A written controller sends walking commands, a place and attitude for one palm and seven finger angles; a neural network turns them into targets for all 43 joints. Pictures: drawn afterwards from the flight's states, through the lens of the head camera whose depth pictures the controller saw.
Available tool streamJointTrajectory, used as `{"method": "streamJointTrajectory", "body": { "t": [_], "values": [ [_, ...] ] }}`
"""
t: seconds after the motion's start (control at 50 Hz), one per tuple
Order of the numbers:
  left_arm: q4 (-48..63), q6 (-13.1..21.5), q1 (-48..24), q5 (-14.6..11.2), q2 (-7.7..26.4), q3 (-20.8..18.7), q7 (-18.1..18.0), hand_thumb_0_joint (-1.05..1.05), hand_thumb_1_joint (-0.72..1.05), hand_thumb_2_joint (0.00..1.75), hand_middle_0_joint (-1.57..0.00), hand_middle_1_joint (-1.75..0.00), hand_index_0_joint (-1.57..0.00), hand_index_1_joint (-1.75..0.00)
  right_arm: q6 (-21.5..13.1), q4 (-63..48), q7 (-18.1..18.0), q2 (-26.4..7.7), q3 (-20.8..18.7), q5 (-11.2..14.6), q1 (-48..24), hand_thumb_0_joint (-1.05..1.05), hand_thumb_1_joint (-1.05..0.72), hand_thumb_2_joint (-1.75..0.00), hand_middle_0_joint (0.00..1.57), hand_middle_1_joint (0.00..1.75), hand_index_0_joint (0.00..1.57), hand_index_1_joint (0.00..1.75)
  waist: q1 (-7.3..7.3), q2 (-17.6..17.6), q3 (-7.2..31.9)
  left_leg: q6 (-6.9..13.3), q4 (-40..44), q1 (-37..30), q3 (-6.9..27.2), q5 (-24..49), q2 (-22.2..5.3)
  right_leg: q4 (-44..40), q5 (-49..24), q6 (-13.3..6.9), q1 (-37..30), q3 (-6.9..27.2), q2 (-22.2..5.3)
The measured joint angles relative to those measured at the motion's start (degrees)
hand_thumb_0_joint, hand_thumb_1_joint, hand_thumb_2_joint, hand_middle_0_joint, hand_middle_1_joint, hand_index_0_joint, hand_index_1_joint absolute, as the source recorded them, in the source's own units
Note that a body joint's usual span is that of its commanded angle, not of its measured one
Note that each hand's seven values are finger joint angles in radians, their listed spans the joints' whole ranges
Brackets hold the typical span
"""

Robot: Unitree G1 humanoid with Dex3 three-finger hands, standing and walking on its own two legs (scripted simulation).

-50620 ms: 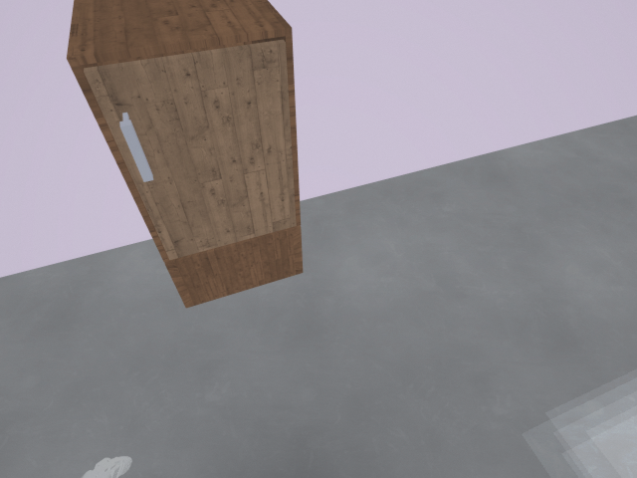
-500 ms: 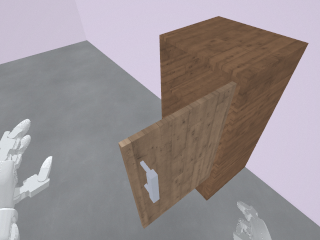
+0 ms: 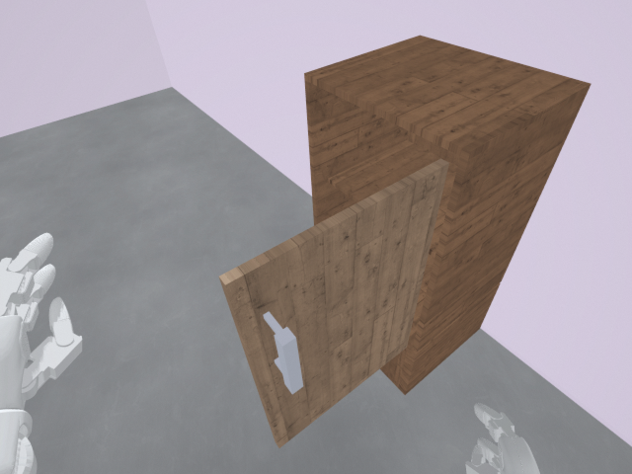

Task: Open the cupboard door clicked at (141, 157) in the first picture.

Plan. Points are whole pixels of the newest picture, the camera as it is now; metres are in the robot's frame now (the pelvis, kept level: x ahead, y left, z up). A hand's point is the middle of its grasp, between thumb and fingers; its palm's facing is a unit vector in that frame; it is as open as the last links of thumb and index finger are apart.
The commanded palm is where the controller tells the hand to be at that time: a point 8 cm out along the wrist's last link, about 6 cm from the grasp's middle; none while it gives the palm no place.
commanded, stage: step back with the hand held close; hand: left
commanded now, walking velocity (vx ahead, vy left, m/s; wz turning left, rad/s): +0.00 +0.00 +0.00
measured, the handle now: (282, 353) +0.31 +0.10 -0.05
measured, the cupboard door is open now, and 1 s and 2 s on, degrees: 89 89 89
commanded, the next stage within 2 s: stop stepping back and stand still in 1.32 s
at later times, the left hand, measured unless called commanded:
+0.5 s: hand (46, 373) +0.16 +0.28 +0.15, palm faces +0.38 -0.78 -0.49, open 7.4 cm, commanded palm +0.09 +0.32 +0.17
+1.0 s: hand out of the picture +0.11 +0.31 +0.15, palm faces +0.43 -0.78 -0.45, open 7.4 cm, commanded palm +0.03 +0.35 +0.17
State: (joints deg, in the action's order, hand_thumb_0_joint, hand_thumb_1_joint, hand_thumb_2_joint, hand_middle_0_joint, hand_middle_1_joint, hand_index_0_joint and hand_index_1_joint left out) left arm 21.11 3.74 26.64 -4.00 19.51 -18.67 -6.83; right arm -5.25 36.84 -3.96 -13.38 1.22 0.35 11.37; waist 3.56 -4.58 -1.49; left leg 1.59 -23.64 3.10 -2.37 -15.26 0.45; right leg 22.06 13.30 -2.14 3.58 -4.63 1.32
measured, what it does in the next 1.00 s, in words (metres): walks backwards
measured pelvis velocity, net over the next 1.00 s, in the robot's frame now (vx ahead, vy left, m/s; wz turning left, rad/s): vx -0.10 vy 0.04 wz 0.04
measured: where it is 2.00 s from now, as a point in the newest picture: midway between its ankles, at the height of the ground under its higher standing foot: outside the picture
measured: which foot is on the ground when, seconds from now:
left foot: down 0.00-1.00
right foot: down 0.00-0.92, up 0.94-1.00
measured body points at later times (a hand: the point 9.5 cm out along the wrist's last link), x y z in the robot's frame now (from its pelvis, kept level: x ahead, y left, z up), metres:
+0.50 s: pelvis -0.05 +0.02 -0.01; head -0.03 +0.02 +0.44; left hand +0.13 +0.32 +0.18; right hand +0.12 -0.24 -0.09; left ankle -0.02 +0.10 -0.74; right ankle -0.01 -0.09 -0.74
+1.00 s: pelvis -0.10 +0.04 -0.02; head -0.08 +0.08 +0.43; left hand +0.08 +0.35 +0.17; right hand +0.06 -0.20 -0.09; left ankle -0.02 +0.10 -0.74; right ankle -0.08 -0.10 -0.71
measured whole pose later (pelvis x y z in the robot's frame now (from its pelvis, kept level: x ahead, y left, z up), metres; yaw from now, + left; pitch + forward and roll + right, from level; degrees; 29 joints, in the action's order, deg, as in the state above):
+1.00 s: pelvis -0.10 +0.04 -0.02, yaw +2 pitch +0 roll -4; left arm 31.2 11.3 29.7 -0.9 24.9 -24.2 -10.2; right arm -3.3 35.5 -5.3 -11.6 -0.3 -1.3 11.7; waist -1.4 0.2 -2.9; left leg 5.8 -35.1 24.9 -1.2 -10.7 1.1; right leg 48.4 20.2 0.3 25.0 -0.1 3.1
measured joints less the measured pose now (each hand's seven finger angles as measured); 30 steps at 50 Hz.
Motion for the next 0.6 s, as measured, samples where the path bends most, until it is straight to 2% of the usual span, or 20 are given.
{"method": "streamJointTrajectory", "body": {
  "t": [0.06, 0.16, 0.3, 0.44, 0.6],
  "values": [
    [-0.5, 0.2, -0.6, 0.1, -0.2, 0.0, 0.2, 0.02, 0.89, 0.90, -0.21, -0.30, -0.21, -0.30, 0.1, -0.2, 0.0, 0.0, 0.0, 0.1, -0.2, 0.02, -0.90, -0.90, 0.20, 0.30, 0.20, 0.30, -0.15, -0.2, 0.0, -0.1, -0.2, 0.7, 0.2, 0.3, -0.2, -0.2, -0.3, -0.2, 0.5, -0.2, 0.2],
    [0.2, 3.2, 0.6, 0.6, 1.2, -2.4, 0.2, 0.02, 0.89, 0.90, -0.21, -0.30, -0.21, -0.30, 2.0, -1.4, 0.3, 0.0, -0.2, -0.2, -1.2, 0.01, -0.90, -0.90, 0.20, 0.30, 0.20, 0.30, -2.15, 0.4, 0.4, -0.3, -2.5, 5.5, 0.9, 0.3, -0.8, -0.2, -1.4, -0.4, 4.1, -1.0, 0.7],
    [3.5, 3.5, 5.3, 0.5, 2.1, -1.5, -0.1, 0.01, 0.89, 0.90, -0.21, -0.30, -0.21, -0.30, 4.5, -2.8, -0.5, -1.2, -1.9, 0.1, -1.5, 0.01, -0.90, -0.90, 0.20, 0.30, 0.20, 0.30, -3.60, 1.3, -0.1, 0.3, -3.2, 9.3, -0.1, 1.2, -0.1, 2.0, -1.9, 0.1, 8.8, -0.2, -0.1],
    [6.0, 4.0, 6.2, 0.4, 4.9, -3.5, -1.3, 0.02, 0.89, 0.90, -0.21, -0.31, -0.21, -0.31, 5.7, -3.3, -1.4, -0.6, -2.5, 0.6, -1.0, 0.01, -0.90, -0.90, 0.20, 0.30, 0.20, 0.30, -3.93, 3.0, -0.3, 1.0, -4.9, 12.1, -0.5, 1.8, 0.4, 4.1, -2.4, 0.7, 11.7, 0.2, -0.8],
    [7.4, 5.3, 5.9, 1.6, 4.9, -4.6, -2.3, 0.01, 0.89, 0.90, -0.21, -0.30, -0.21, -0.30, 4.6, -4.5, -1.5, 0.2, -1.5, 0.2, -0.4, 0.01, -0.90, -0.90, 0.20, 0.30, 0.20, 0.30, -3.75, 4.1, 0.0, 2.3, -6.8, 15.0, -1.1, 2.8, 1.3, 6.7, -3.2, 1.6, 14.9, 0.7, -1.8]
  ]
}}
